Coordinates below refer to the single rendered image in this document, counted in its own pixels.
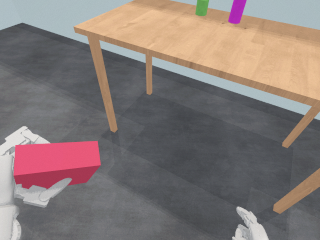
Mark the robot left forearm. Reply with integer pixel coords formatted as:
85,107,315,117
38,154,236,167
0,204,22,240

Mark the table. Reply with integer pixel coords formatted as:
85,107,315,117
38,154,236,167
73,0,320,214

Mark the left robot hand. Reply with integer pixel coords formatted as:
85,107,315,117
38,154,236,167
0,126,72,208

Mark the right robot hand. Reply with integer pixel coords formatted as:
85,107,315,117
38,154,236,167
232,206,269,240

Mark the sponge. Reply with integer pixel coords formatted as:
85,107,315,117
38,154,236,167
13,141,101,189

